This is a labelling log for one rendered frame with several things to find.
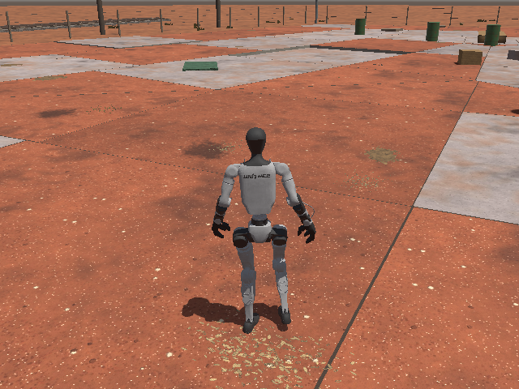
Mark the left robot shin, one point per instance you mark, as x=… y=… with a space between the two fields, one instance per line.
x=248 y=297

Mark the left robot upper arm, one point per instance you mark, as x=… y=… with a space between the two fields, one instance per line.
x=227 y=184

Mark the robot left forearm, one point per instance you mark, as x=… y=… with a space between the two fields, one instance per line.
x=219 y=213

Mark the right robot upper arm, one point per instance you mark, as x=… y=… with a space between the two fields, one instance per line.
x=283 y=170

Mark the robot right forearm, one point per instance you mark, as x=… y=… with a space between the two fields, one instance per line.
x=302 y=212

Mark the robot left hand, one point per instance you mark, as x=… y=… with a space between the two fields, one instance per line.
x=224 y=226

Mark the robot right hand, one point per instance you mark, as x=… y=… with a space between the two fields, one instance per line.
x=309 y=230

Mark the robot right thigh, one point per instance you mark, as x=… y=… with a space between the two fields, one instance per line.
x=279 y=239

